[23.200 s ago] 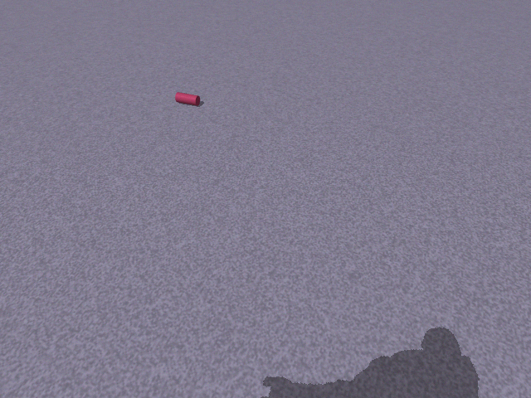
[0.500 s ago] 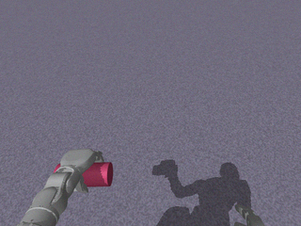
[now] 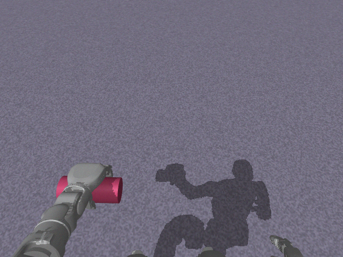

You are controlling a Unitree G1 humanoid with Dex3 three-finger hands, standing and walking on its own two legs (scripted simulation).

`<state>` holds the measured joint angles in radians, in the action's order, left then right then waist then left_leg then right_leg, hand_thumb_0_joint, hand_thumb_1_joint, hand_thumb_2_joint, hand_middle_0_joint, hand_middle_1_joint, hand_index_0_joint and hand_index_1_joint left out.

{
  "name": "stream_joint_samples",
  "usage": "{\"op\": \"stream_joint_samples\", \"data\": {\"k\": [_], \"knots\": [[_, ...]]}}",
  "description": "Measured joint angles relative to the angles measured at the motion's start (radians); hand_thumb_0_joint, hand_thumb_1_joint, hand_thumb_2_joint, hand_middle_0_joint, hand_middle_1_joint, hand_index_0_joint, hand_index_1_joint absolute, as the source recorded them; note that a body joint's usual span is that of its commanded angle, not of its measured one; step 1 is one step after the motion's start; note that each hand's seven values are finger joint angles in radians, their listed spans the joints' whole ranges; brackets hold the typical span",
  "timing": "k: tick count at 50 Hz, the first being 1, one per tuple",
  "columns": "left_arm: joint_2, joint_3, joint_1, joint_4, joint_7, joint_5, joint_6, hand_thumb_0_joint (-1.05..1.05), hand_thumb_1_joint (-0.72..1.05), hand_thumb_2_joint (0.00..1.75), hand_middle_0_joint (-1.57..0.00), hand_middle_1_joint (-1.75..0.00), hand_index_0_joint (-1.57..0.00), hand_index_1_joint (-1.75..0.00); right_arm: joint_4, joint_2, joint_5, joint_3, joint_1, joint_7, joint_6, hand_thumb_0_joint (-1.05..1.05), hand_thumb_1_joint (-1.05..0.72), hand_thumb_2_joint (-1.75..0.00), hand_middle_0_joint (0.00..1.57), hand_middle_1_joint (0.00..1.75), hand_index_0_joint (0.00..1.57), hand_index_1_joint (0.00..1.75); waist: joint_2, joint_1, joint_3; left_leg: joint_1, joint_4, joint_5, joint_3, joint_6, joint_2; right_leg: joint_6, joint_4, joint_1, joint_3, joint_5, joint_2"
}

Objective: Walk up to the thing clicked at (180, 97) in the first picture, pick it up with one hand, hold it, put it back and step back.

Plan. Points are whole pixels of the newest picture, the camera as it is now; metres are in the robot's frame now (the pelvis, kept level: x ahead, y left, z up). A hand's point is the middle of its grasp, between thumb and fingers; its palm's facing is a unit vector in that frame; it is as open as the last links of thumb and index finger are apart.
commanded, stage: crouch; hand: left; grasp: from above
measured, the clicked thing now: (91, 189) +0.33 +0.23 -0.11
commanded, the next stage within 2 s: lower in 1.60 s
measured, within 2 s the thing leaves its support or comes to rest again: neither
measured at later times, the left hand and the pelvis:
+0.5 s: hand (114, 197) +0.38 +0.22 -0.34, palm faces -0.47 +0.05 -0.88, open 9.8 cm; pelvis -0.04 +0.02 -0.20, yaw -1 degrees
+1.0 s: hand (121, 202) +0.40 +0.22 -0.48, palm faces -0.46 +0.02 -0.89, open 9.8 cm; pelvis -0.05 +0.01 -0.32, yaw -3 degrees
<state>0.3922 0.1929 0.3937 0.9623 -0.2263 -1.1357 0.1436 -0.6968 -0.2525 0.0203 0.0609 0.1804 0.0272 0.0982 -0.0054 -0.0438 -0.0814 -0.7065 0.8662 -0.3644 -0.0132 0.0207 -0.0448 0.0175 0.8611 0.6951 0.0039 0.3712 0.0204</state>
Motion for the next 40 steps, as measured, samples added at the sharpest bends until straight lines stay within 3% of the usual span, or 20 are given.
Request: {"op": "stream_joint_samples", "data": {"k": [6,11,21,31,40], "knots": [[-0.005,-0.029,0.113,0.120,-0.093,-0.054,-0.011,0.00,0.02,0.48,-0.74,-0.52,-0.74,-0.51,-0.007,-0.014,-0.025,0.023,0.031,-0.007,-0.025,0.01,-0.91,-0.90,0.20,0.29,0.20,0.30,-0.004,-0.034,-0.053,-0.312,0.280,-0.095,0.017,-0.003,-0.004,0.004,0.268,0.303,0.004,0.090,-0.002],[0.007,-0.060,0.194,0.182,-0.130,-0.061,-0.033,0.00,0.02,0.48,-0.74,-0.51,-0.74,-0.50,-0.028,-0.011,-0.042,0.029,0.053,-0.001,-0.049,0.01,-0.91,-0.90,0.20,0.29,0.20,0.30,-0.016,-0.064,-0.092,-0.554,0.484,-0.155,0.026,-0.009,-0.006,0.007,0.463,0.539,0.003,0.147,-0.004],[0.037,-0.110,0.299,0.238,-0.115,-0.054,-0.056,0.00,0.01,0.49,-0.75,-0.51,-0.74,-0.50,-0.053,0.027,-0.067,0.016,0.062,-0.011,-0.088,0.01,-0.91,-0.90,0.20,0.29,0.20,0.30,-0.040,-0.106,-0.123,-0.909,0.792,-0.234,0.038,-0.023,-0.002,0.017,0.762,0.885,-0.003,0.224,-0.002],[0.086,-0.148,0.368,0.271,-0.124,-0.097,0.000,0.00,0.02,0.47,-0.76,-0.48,-0.75,-0.48,-0.057,0.037,-0.095,-0.014,0.019,-0.051,-0.134,0.01,-0.90,-0.90,0.21,0.29,0.21,0.30,-0.037,-0.126,-0.124,-1.182,1.026,-0.279,0.064,-0.024,0.006,0.022,0.988,1.144,0.008,0.275,-0.001],[0.118,-0.167,0.424,0.299,-0.148,-0.111,-0.003,0.00,0.01,0.48,-0.76,-0.49,-0.75,-0.48,-0.046,0.025,-0.119,-0.019,-0.028,-0.092,-0.158,0.01,-0.91,-0.90,0.21,0.29,0.21,0.30,-0.017,-0.137,-0.090,-1.324,1.168,-0.301,0.087,-0.016,0.011,0.020,1.128,1.278,0.019,0.302,-0.002]]}}
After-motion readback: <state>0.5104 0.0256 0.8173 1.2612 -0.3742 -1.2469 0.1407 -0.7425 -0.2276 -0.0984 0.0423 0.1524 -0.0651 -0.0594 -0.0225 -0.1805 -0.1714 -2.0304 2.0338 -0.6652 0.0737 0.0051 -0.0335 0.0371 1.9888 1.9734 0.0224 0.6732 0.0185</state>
